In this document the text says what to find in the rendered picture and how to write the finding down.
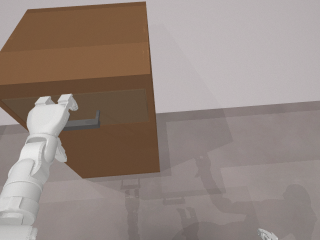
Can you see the cabinet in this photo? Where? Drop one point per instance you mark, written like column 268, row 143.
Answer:
column 86, row 49

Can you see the robot left hand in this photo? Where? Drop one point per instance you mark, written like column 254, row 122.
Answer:
column 50, row 118

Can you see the drawer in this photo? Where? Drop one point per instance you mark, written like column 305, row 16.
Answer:
column 116, row 107

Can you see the robot left forearm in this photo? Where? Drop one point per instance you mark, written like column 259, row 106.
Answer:
column 21, row 192

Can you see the robot right hand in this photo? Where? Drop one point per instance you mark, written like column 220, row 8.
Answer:
column 265, row 235

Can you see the handle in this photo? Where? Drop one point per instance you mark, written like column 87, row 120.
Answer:
column 83, row 124

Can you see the robot left upper arm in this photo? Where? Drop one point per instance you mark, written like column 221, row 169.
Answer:
column 18, row 232

